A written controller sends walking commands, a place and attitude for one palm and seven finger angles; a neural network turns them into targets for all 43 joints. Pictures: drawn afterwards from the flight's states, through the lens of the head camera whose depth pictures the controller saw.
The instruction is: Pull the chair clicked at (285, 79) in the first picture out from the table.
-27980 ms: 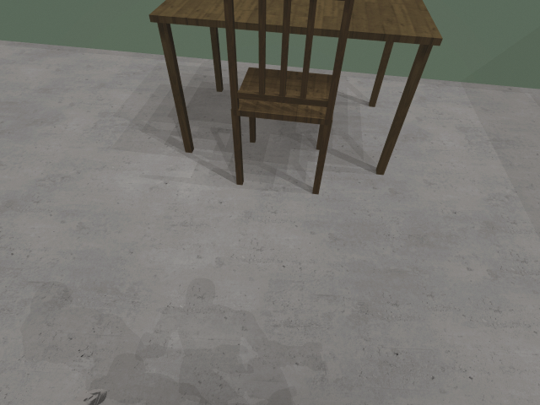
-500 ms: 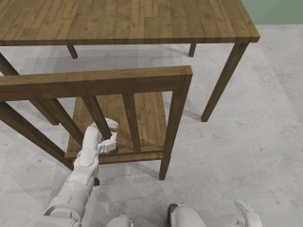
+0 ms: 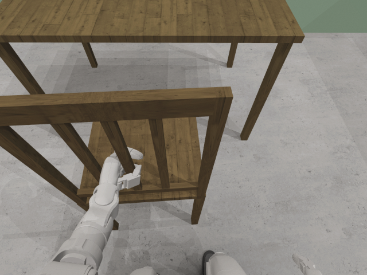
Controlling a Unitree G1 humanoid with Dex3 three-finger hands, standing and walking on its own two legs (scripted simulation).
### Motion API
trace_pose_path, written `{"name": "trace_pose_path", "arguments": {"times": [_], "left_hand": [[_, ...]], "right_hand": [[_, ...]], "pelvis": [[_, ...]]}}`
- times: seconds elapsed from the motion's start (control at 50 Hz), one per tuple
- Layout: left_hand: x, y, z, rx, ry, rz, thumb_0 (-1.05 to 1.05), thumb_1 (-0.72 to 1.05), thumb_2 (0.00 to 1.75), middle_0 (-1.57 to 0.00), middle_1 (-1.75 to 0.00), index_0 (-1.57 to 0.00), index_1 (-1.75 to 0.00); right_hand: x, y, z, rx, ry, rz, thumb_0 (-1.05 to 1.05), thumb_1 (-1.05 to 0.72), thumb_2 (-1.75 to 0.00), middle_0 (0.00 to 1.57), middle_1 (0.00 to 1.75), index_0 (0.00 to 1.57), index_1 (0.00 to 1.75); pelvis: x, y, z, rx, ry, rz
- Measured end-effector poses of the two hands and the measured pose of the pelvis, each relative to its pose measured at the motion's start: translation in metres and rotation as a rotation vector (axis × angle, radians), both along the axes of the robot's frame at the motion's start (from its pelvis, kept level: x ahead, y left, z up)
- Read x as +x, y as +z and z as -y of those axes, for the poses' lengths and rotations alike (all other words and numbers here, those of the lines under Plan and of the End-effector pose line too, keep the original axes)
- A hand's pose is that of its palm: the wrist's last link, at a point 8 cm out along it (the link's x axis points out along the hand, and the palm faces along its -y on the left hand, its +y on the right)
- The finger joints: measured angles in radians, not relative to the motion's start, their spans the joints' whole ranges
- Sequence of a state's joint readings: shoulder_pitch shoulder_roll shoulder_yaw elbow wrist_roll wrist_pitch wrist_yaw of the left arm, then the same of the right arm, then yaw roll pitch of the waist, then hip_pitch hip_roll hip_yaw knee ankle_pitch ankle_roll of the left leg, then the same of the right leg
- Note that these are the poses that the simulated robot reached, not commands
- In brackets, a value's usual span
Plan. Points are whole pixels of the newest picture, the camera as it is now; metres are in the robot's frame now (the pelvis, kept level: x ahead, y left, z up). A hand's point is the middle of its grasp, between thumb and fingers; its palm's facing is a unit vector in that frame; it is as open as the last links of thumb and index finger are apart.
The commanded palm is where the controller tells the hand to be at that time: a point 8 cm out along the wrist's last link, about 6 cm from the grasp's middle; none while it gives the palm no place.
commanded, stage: step backward, pulling the chair out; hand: left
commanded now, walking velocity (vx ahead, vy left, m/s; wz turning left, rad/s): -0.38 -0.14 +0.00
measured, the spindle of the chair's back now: (126, 162) +0.37 +0.14 -0.03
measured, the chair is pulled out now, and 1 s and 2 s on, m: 0.31 0.56 0.63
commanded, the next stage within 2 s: stop walking, hand still on the chair in 0.74 s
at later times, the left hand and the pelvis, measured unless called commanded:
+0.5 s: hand (125, 230) +0.22 +0.13 -0.06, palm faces -0.03 -0.99 -0.17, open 5.4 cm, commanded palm +0.20 +0.18 -0.05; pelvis -0.12 +0.01 +0.00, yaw +0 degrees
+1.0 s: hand out of the picture +0.10 +0.13 -0.05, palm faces +0.01 -0.98 -0.18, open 5.5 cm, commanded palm +0.08 +0.18 -0.04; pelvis -0.24 +0.00 +0.00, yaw -2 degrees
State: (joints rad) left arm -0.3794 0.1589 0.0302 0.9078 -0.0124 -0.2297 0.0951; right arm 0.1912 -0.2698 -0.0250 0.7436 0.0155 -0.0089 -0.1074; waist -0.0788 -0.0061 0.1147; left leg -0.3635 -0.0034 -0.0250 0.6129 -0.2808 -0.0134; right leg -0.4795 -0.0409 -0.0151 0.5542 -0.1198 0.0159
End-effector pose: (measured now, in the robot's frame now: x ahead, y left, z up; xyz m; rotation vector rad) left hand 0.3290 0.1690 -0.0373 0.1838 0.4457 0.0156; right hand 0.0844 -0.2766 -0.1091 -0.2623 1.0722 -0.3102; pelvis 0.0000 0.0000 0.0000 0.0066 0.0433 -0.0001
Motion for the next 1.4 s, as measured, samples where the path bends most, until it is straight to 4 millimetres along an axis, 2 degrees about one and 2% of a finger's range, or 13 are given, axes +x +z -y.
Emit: {"name": "trace_pose_path", "arguments": {"times": [0.08, 0.16, 0.28, 0.46, 0.58, 0.72, 0.82, 0.94, 1.02, 1.08, 1.18, 1.3, 1.4], "left_hand": [[-0.023, 0.000, -0.004, -0.006, -0.017, -0.007, 0.06, 0.66, 0.76, -0.30, -1.27, -0.50, -1.45], [-0.043, 0.000, -0.007, -0.001, -0.008, 0.001, 0.06, 0.65, 0.77, -0.31, -1.27, -0.50, -1.45], [-0.069, 0.000, -0.005, 0.017, 0.030, 0.006, 0.06, 0.63, 0.79, -0.36, -1.24, -0.50, -1.45], [-0.117, -0.001, -0.008, -0.007, 0.004, 0.003, 0.05, 0.65, 0.78, -0.32, -1.27, -0.50, -1.45], [-0.150, 0.001, -0.017, -0.026, 0.003, -0.026, 0.06, 0.66, 0.77, -0.29, -1.28, -0.50, -1.45], [-0.183, 0.001, -0.021, -0.007, 0.034, -0.024, 0.07, 0.64, 0.79, -0.33, -1.26, -0.50, -1.45], [-0.207, 0.002, -0.016, 0.008, 0.070, -0.025, 0.06, 0.63, 0.80, -0.36, -1.22, -0.50, -1.45], [-0.235, 0.002, -0.009, 0.006, 0.061, -0.030, 0.06, 0.64, 0.78, -0.34, -1.23, -0.50, -1.45], [-0.253, 0.002, -0.009, -0.007, 0.040, -0.034, 0.06, 0.65, 0.76, -0.31, -1.26, -0.50, -1.45], [-0.269, 0.003, -0.010, -0.014, 0.033, -0.052, 0.06, 0.66, 0.75, -0.30, -1.26, -0.50, -1.45], [-0.292, 0.003, -0.013, -0.017, 0.034, -0.059, 0.07, 0.66, 0.76, -0.29, -1.26, -0.50, -1.45], [-0.309, 0.004, -0.016, -0.015, 0.045, -0.063, 0.07, 0.65, 0.78, -0.30, -1.25, -0.50, -1.45], [-0.313, 0.004, -0.017, -0.010, 0.054, -0.065, 0.07, 0.65, 0.79, -0.31, -1.24, -0.50, -1.45]], "right_hand": [[-0.022, 0.005, -0.006, -0.007, 0.001, -0.013, 0.00, -0.90, -0.90, 0.20, 0.30, 0.20, 0.30], [-0.039, -0.001, -0.016, 0.041, 0.025, -0.032, 0.00, -0.90, -0.90, 0.20, 0.30, 0.20, 0.30], [-0.063, -0.011, -0.018, 0.097, 0.013, -0.001, 0.00, -0.90, -0.90, 0.20, 0.30, 0.21, 0.30], [-0.108, 0.002, -0.005, -0.007, 0.012, 0.016, 0.00, -0.90, -0.90, 0.20, 0.30, 0.21, 0.30], [-0.139, 0.009, -0.022, 0.004, 0.020, -0.010, 0.00, -0.90, -0.90, 0.20, 0.30, 0.20, 0.30], [-0.172, -0.006, -0.039, 0.110, 0.056, -0.024, 0.00, -0.90, -0.90, 0.20, 0.30, 0.21, 0.30], [-0.199, -0.016, -0.027, 0.139, 0.009, -0.007, 0.00, -0.90, -0.90, 0.20, 0.30, 0.21, 0.30], [-0.229, -0.003, 0.002, 0.036, -0.023, 0.027, 0.00, -0.90, -0.90, 0.20, 0.30, 0.21, 0.30], [-0.245, 0.011, 0.007, -0.027, -0.036, 0.049, 0.01, -0.90, -0.90, 0.20, 0.30, 0.21, 0.30], [-0.252, 0.016, 0.000, -0.019, -0.031, 0.058, 0.01, -0.90, -0.90, 0.20, 0.30, 0.20, 0.30], [-0.254, 0.011, -0.018, 0.041, -0.001, 0.062, 0.01, -0.90, -0.90, 0.20, 0.30, 0.20, 0.30], [-0.242, 0.010, -0.037, 0.093, 0.010, 0.106, 0.01, -0.90, -0.90, 0.20, 0.30, 0.21, 0.30], [-0.226, 0.012, -0.042, 0.107, 0.021, 0.140, 0.01, -0.90, -0.90, 0.20, 0.30, 0.21, 0.30]], "pelvis": [[-0.015, 0.004, -0.004, -0.016, -0.016, 0.005], [-0.029, 0.002, 0.004, -0.030, -0.025, 0.011], [-0.068, 0.000, 0.016, -0.041, -0.033, 0.028], [-0.110, -0.002, -0.006, 0.000, 0.004, 0.008], [-0.135, 0.008, -0.013, -0.048, -0.011, 0.020], [-0.171, 0.006, 0.004, -0.055, -0.049, 0.029], [-0.203, 0.002, 0.015, -0.059, -0.055, 0.042], [-0.225, 0.000, 0.007, -0.013, -0.030, 0.047], [-0.239, 0.002, -0.001, -0.002, -0.040, 0.079], [-0.243, 0.006, -0.002, -0.021, -0.035, 0.086], [-0.244, 0.008, 0.001, -0.031, -0.034, 0.106], [-0.238, 0.010, 0.001, -0.020, -0.049, 0.107], [-0.229, 0.012, 0.001, -0.012, -0.056, 0.097]]}}
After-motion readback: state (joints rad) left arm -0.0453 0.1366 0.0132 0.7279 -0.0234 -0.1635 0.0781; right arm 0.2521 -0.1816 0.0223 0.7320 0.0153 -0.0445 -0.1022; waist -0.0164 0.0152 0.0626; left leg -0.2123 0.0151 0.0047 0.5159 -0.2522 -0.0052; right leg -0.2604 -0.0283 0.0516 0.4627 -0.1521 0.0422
